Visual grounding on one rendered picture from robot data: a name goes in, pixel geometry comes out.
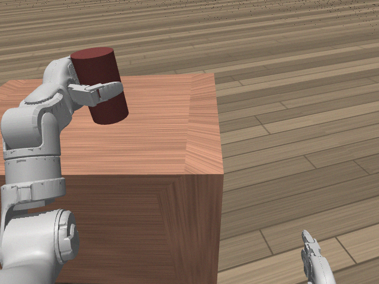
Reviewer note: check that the left robot hand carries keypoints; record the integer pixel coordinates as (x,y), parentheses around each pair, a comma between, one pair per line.
(62,72)

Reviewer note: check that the can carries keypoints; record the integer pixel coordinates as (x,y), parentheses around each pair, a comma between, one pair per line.
(98,65)

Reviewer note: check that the right robot hand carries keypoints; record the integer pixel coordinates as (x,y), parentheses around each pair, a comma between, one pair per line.
(316,267)

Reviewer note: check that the left robot arm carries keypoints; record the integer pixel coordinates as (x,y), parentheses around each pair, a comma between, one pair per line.
(34,247)

